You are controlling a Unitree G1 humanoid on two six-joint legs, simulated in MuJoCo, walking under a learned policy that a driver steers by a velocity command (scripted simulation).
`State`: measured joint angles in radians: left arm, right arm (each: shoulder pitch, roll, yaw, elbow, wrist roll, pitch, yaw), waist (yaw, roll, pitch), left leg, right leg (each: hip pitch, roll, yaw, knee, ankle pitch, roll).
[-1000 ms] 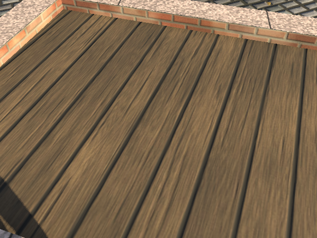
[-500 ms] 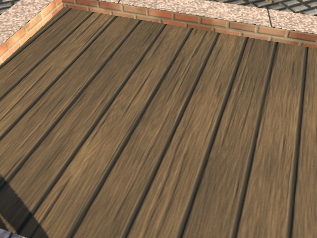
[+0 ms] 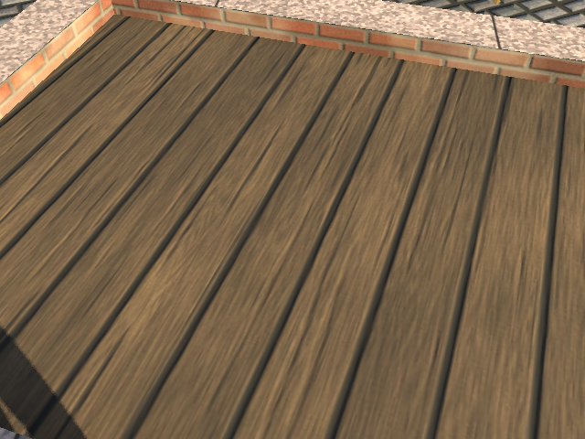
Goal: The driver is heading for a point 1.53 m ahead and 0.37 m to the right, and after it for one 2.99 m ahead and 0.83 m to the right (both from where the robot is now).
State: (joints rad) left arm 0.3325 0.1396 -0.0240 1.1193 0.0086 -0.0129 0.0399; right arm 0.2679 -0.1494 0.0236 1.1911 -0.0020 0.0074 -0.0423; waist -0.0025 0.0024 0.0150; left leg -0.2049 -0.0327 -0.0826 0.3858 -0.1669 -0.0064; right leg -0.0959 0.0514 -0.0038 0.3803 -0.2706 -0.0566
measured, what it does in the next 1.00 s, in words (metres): walks ahead, turning right: left foot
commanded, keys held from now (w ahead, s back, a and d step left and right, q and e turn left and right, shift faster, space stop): no key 0.10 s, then w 0.30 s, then w+e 0.60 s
